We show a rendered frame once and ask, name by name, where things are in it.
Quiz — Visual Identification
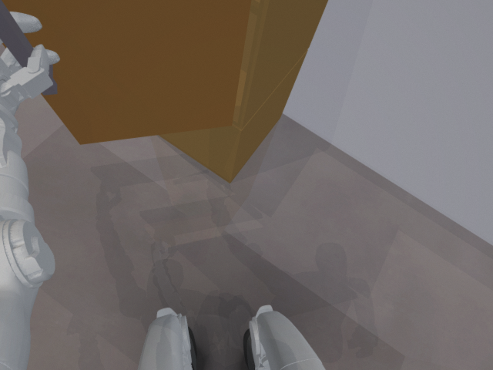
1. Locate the robot left forearm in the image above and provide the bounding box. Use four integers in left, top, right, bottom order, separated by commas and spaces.
0, 104, 35, 225

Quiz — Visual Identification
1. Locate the robot thigh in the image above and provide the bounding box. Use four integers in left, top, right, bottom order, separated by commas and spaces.
249, 311, 326, 370
138, 314, 191, 370

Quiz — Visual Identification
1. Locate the handle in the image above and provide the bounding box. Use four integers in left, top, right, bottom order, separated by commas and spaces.
0, 0, 57, 96

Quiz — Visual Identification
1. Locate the left robot thigh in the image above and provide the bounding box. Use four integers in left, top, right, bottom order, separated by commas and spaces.
138, 314, 191, 370

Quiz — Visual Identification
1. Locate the left robot hand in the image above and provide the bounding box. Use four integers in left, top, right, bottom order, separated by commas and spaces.
0, 12, 60, 116

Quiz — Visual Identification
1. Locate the left robot upper arm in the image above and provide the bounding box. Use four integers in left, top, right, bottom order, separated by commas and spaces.
0, 219, 55, 370

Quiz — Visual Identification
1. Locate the right robot thigh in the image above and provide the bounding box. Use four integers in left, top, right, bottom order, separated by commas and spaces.
249, 311, 326, 370

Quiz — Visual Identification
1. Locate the cupboard door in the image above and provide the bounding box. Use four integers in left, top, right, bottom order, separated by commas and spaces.
2, 0, 251, 145

